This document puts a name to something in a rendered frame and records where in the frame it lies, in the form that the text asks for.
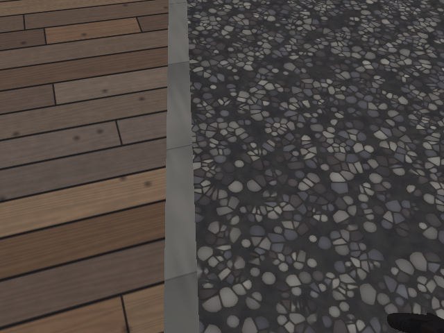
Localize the right robot hand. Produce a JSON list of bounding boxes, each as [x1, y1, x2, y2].
[[387, 313, 444, 333]]

